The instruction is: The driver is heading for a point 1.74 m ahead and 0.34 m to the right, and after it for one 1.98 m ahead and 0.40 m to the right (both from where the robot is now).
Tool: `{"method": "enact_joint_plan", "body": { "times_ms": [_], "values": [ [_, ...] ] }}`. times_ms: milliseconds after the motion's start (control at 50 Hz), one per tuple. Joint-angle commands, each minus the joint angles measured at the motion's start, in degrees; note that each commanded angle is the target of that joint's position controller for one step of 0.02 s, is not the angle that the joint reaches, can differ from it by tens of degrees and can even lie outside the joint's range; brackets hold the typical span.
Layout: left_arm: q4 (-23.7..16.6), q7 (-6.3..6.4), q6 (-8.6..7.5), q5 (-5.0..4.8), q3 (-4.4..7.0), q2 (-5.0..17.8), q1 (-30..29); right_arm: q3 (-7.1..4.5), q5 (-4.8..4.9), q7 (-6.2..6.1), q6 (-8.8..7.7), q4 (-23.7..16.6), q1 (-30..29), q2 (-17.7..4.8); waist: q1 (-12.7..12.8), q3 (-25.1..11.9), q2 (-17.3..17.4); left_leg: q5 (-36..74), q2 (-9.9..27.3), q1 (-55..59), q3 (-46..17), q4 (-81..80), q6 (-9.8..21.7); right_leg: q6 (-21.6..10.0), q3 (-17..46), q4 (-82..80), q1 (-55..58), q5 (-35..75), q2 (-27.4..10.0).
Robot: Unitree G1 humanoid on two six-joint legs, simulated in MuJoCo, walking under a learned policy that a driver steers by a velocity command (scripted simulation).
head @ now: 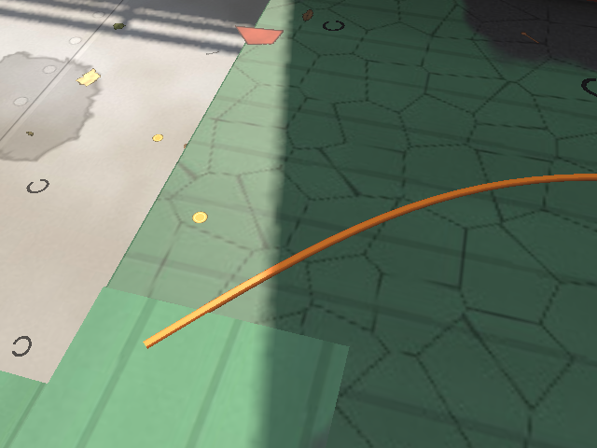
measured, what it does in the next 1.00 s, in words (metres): steps on the spot, turning right: right foot, then left foot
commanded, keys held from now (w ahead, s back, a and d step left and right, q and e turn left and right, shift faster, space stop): e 0.58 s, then no key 0.24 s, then q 0.14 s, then w+q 0.04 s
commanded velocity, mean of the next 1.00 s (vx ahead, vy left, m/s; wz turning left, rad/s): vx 0.01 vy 0.00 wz -0.39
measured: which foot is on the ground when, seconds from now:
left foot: down 0.00-0.10, up 0.12-0.64, down 0.66-1.00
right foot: up 0.00-0.08, down 0.10-0.66, up 0.68-0.96, down 0.98-1.00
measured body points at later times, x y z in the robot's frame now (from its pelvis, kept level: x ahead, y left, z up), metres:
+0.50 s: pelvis +0.00 -0.04 +0.01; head +0.02 -0.08 +0.45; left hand +0.21 +0.20 -0.09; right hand +0.06 -0.36 -0.11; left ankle +0.08 +0.12 -0.69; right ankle -0.02 -0.12 -0.74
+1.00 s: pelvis +0.01 -0.02 +0.00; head +0.04 -0.04 +0.45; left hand +0.24 +0.18 -0.12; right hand +0.00 -0.31 -0.13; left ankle +0.08 +0.09 -0.74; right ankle -0.06 -0.14 -0.74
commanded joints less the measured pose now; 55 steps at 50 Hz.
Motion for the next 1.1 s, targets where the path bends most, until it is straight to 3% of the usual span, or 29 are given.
{"method": "enact_joint_plan", "body": {
  "times_ms": [20, 80, 100, 120, 140, 160, 200, 220, 260, 440, 540, 600, 640, 660, 680, 700, 720, 740, 780, 840, 880, 920, 960, 980, 1000, 1020, 1040, 1060, 1100],
  "values": [
    [-4.8, -0.86, -0.47, 0.08, 0.87, 4.4, -1.4, -3.51, 0.5, -0.27, -0.16, -2.1, -0.5, -11.1, -1.7, -7.5, 8.1, 23.7, 17.6, 9.4, -11.2, -6.8, 11.5, -1.6, -1.6, -4.2, -0.5, 1.1, -0.3],
    [-3.8, -1.8, -0.31, 0.36, 1.44, 4.6, 3.2, -3.82, 1.98, -0.27, 0.26, -1.0, -2.3, -11.3, 1.5, -7.9, 7.7, 18.1, 15.7, 5.9, -6.9, -1.0, 6.5, -5.5, -4.1, -18.3, 8.5, 12.1, 1.8],
    [-3.6, -1.48, -0.38, 0.77, 2.21, 6.8, 4.4, -3.68, 2.03, 0.02, 0.31, 0.5, 0.6, -9.8, 1.3, -7.0, 2.6, 9.2, 12.3, 1.1, -3.3, 5.8, 1.8, -8.1, 0.6, -25.0, 13.4, 20.9, 1.0],
    [-4.3, -0.22, -0.65, 0.86, 3.92, 14.0, 5.9, -2.76, -0.47, 0.49, 0.11, -1.0, 0.2, -6.4, -0.2, -7.0, -14.3, -11.9, 4.4, -14.2, 2.5, 22.6, -4.6, -14.4, 20.1, -27.3, 22.1, 43.1, -12.9],
    [-5.6, -0.76, -1.92, 2.95, 3.78, 15.7, 5.7, -2.68, -0.29, 0.03, -0.17, -4.0, -6.7, -6.4, 2.8, -7.3, -15.2, -27.7, -2.8, -22.3, -5.9, 34.9, -6.3, -25.3, 31.3, -29.2, 19.1, 46.7, -20.2],
    [-6.1, -1.22, -3.49, 3.24, 3.39, 14.2, 4.3, -3.32, 0.55, -0.14, -0.16, -3.7, -7.5, -8.4, 2.7, -7.6, -7.8, -25.7, -1.7, -24.1, -11.1, 40.2, -5.7, -25.3, 28.1, -29.9, 19.3, 42.2, -18.1],
    [-6.9, -0.65, -4.78, 1.16, 2.7, 11.1, -1.1, -3.99, 1.0, -0.7, -0.31, -1.5, -4.7, -9.3, -0.3, -6.0, -4.2, -15.6, 0.0, -25.4, -13.3, 39.0, -5.0, -18.9, 20.9, -29.1, 19.4, 35.6, -12.3],
    [-7.1, -0.17, -4.67, 0.18, 2.09, 9.3, -2.5, -4.34, 0.61, -1.04, -0.36, -0.9, -3.9, -10.2, -1.0, -5.8, -4.7, -12.4, 0.3, -25.0, -13.7, 37.9, -5.4, -17.6, 19.7, -29.1, 19.2, 35.9, -11.1],
    [-7.3, 0.47, -4.29, 0.41, 1.62, 8.4, -1.5, -4.38, 0.83, -0.87, -0.76, -0.3, -2.3, -9.3, -1.3, -7.4, -5.8, -8.2, -1.0, -22.4, -13.6, 38.5, -6.2, -17.4, 18.6, -29.1, 18.9, 37.9, -9.4],
    [-8.1, 1.04, -3.15, 0.68, 2.17, 10.8, -1.4, -4.1, 1.25, -0.48, -1.88, -0.4, -3.4, -8.5, 0.4, -5.1, -7.5, -5.1, -2.6, -18.2, -15.3, 20.4, -8.1, -17.4, 23.7, -29.7, 16.0, 22.6, -6.9],
    [-9.1, 0.6, -2.44, 0.78, 2.24, 11.1, -3.2, -3.97, 1.49, 0.56, -3.33, -0.5, -2.4, -9.1, 0.6, -6.1, -8.1, -7.4, -4.1, -12.1, -15.7, 13.9, -7.3, -17.9, 28.6, -26.8, 14.0, 27.3, -6.3],
    [-9.9, 0.65, -1.82, 0.53, 1.93, 10.7, -4.9, -3.86, 1.73, 1.5, -4.18, 0.1, 0.7, -9.5, -0.8, -7.8, -8.4, -6.4, -4.7, -6.9, -15.1, 6.9, -6.2, -16.9, 30.9, -23.5, 14.9, 35.1, -5.7],
    [-10.3, 1.19, -1.22, 0.03, 1.2, 9.3, -5.8, -3.82, 1.53, 2.17, -4.58, 1.5, 4.6, -9.5, -3.2, -8.6, -7.5, 6.3, -3.7, 1.9, -13.7, -6.0, -4.4, -13.4, 29.1, -20.2, 12.6, 33.0, -2.7],
    [-10.0, 1.36, -1.22, 0.5, 0.54, 7.2, -3.0, -4.17, 0.67, 2.11, -4.48, 1.3, 4.9, -12.0, -2.0, -9.8, -2.1, 13.8, 3.3, 8.2, -19.9, -8.2, -1.9, -10.3, 25.5, -15.1, 8.5, 22.5, 0.7],
    [-9.4, 1.22, -1.59, 1.61, -0.26, 4.5, 1.6, -4.13, -0.16, 1.59, -3.82, -0.1, 2.3, -14.8, 2.1, -9.7, 11.7, 31.2, 13.5, 12.6, -30.6, -7.6, 3.9, -6.9, 16.7, -4.5, 0.9, -3.2, 9.4],
    [-10.4, 1.33, -2.07, 1.1, 1.04, 8.6, -0.1, -3.8, -1.81, 1.92, -3.78, 0.3, 3.4, -14.4, 0.5, -8.1, 16.1, 31.4, 20.3, 8.4, -40.3, -8.9, 14.1, -4.3, 13.3, 6.2, -5.4, -15.2, 11.5],
    [-9.1, 1.47, -2.17, 0.94, 2.23, 12.4, 0.6, -3.27, -0.9, 2.05, -4.04, -0.4, 2.0, -12.6, 0.4, -6.8, 10.3, 26.0, 19.2, 7.0, -37.7, -9.1, 15.3, -2.9, 14.2, 14.4, -6.1, -12.1, 9.0],
    [-8.0, 1.49, -1.89, 0.59, 2.66, 12.4, 0.4, -2.84, 0.01, 1.9, -4.03, -0.5, 0.2, -11.0, 0.7, -5.5, 7.8, 21.6, 15.3, 6.6, -32.2, -8.5, 12.6, -1.9, 14.0, 17.1, -6.9, -8.0, 8.4],
    [-6.9, 1.74, -0.94, 0.64, 1.98, 8.9, 0.6, -1.98, 1.22, 1.7, -3.85, -0.3, -0.8, -9.4, 0.5, -4.1, 7.2, 17.9, 11.3, 6.3, -26.8, -8.3, 10.0, 0.0, 14.0, 17.3, -7.0, -3.2, 7.9],
    [-7.1, 1.36, -1.28, 0.74, 0.3, 4.4, -1.3, -0.92, 0.67, 1.47, -3.41, 1.4, 0.6, -7.8, -0.4, -5.2, 9.3, 18.4, 7.8, 7.0, -22.0, -8.4, 9.4, 1.3, 9.3, 3.8, -1.4, -0.4, 5.1],
    [-6.9, 1.08, -1.89, 1.36, -0.78, 2.0, -3.2, -1.08, 0.86, 1.67, -2.78, 2.4, 2.0, -9.3, -2.1, -5.2, 11.1, 18.4, 6.6, 6.1, -21.9, -7.8, 8.8, 1.5, 5.2, -8.7, 4.6, -0.8, 3.8],
    [-5.7, 1.04, -2.3, 0.69, 0.08, 4.5, -2.1, -1.77, 1.54, 1.78, -2.14, 2.9, 3.5, -12.5, -2.1, -4.7, 11.4, 18.6, 6.6, 6.2, -24.7, -6.4, 8.9, 0.8, 3.5, -19.2, 8.3, 6.0, 5.4],
    [-4.5, 1.15, -2.48, 0.79, 0.91, 7.3, 0.1, -2.05, 2.58, 1.83, -2.23, 2.7, 4.0, -13.7, -0.9, -4.6, 9.9, 19.2, 6.1, 3.2, -26.6, -5.6, 6.9, -1.9, 4.3, -29.3, 15.0, 16.6, 5.2],
    [-4.6, 1.45, -2.51, 1.24, 1.23, 9.0, 2.3, -1.51, 2.3, 2.01, -2.78, 2.6, 4.1, -12.3, -0.1, -7.6, 6.7, 12.2, 5.3, -1.1, -25.9, -4.5, 4.5, -3.9, 7.1, -28.4, 21.7, 20.0, 1.0],
    [-3.9, 1.58, -2.32, 1.76, 2.16, 12.7, 3.5, -0.75, 1.9, 2.26, -3.37, 1.3, 3.5, -9.0, -1.2, -8.7, -3.0, -0.8, -0.9, -7.5, -18.9, 0.2, 1.3, -8.0, 11.3, -25.8, 23.9, 15.5, -3.8],
    [-3.7, 1.22, -2.36, 1.85, 2.26, 11.8, 4.7, -0.32, 2.38, 2.11, -3.55, 0.7, 1.0, -7.5, 1.2, -8.1, -9.5, -12.2, -6.0, -11.2, -11.6, 8.2, -1.2, -12.9, 17.0, -29.9, 22.1, 1.4, -7.9],
    [-4.3, 1.17, -2.89, 2.08, 2.19, 11.3, 4.9, -0.9, 2.91, 2.05, -3.7, -0.5, -1.7, -9.5, 3.4, -4.1, -11.9, -16.8, -5.5, -17.3, -10.1, 17.5, -1.6, -16.8, 24.6, -35.9, 20.6, -8.8, -13.7],
    [-4.3, 1.4, -3.97, 2.51, 1.86, 10.4, 5.4, -1.68, 3.3, 1.97, -3.69, -1.4, -3.3, -10.8, 4.1, -0.4, -11.6, -19.1, -2.9, -23.3, -12.0, 26.5, -1.3, -18.4, 28.6, -38.8, 20.1, -10.4, -16.7],
    [-4.4, 1.72, -6.13, 1.19, 0.93, 7.3, 3.7, -2.05, 3.31, 2.25, -3.48, -0.7, 0.3, -9.9, 1.7, 2.9, -9.9, -14.5, 0.4, -29.8, -15.8, 31.5, -0.8, -16.6, 24.9, -39.4, 22.8, -6.4, -16.0]
  ]
}}
Velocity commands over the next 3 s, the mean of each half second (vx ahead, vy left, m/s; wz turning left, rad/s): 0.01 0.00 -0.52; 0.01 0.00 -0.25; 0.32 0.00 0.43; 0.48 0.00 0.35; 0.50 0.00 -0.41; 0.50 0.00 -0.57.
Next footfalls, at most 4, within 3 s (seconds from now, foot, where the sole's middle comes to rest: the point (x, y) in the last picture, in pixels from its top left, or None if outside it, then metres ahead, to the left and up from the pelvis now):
0.10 right None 0.02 -0.13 -0.78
0.66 left None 0.11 0.07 -0.78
0.98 right None -0.02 -0.15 -0.78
1.36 left None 0.24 0.07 -0.78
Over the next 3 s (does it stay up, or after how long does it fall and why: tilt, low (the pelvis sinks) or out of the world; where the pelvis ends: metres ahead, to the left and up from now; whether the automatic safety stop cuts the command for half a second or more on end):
stays up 0.96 -0.13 0.00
